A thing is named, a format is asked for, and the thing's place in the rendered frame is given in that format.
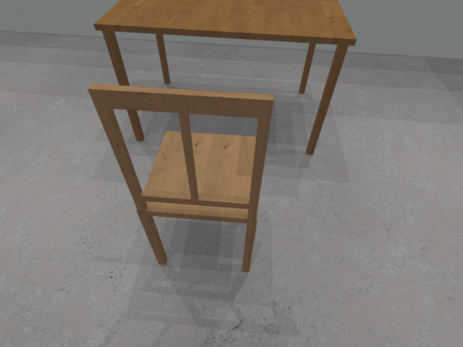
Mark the chair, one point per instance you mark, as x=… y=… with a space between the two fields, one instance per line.
x=195 y=175

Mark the table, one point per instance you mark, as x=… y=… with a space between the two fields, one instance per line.
x=300 y=21

